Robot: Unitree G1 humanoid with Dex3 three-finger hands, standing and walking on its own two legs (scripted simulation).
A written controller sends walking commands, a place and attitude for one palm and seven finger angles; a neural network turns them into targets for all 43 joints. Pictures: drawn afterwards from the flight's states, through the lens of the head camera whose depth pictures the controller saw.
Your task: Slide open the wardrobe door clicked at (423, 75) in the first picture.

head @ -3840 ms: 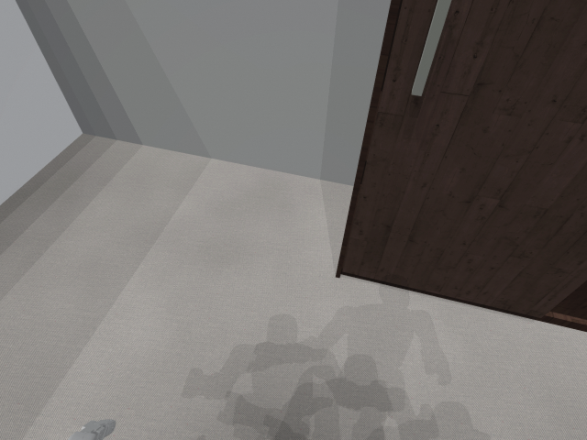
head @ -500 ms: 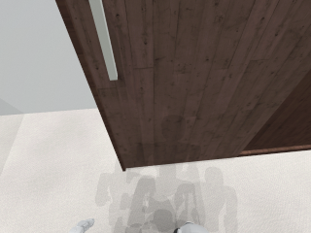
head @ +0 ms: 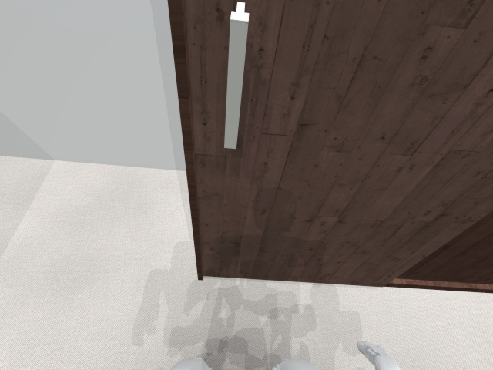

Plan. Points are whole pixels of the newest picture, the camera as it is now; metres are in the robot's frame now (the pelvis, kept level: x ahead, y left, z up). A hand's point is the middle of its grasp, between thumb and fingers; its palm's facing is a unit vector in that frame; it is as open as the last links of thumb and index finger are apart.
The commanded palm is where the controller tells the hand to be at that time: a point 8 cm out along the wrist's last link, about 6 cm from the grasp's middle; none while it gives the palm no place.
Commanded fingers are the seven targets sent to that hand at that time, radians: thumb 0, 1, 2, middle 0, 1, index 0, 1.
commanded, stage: come to a stop and stand still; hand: left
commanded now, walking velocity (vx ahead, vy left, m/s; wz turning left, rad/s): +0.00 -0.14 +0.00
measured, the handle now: (235, 84) +0.47 +0.08 +0.20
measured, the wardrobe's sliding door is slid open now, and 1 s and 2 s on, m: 0.00 0.00 0.00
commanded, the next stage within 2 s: look again from close up in 1.46 s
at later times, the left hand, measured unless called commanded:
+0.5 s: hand out of the picture -0.05 +0.13 -0.17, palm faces +0.01 -0.99 -0.17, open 7.4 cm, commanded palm none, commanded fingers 0.00 0.90 0.90 -0.20 -0.30 -0.20 -0.30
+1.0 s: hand out of the picture -0.07 +0.13 -0.18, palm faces +0.02 -0.99 -0.14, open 7.4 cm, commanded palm none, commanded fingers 0.00 0.90 0.90 -0.20 -0.30 -0.20 -0.30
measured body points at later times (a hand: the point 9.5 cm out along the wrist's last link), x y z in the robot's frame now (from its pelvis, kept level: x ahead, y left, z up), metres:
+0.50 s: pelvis -0.05 -0.04 +0.01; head -0.07 -0.04 +0.46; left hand -0.05 +0.18 -0.15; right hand -0.09 -0.27 -0.15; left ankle +0.03 +0.09 -0.73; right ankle -0.09 -0.15 -0.73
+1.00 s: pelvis -0.05 -0.02 +0.00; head -0.05 -0.01 +0.45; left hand -0.07 +0.18 -0.17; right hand -0.07 -0.23 -0.16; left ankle +0.03 +0.09 -0.73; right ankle -0.09 -0.15 -0.73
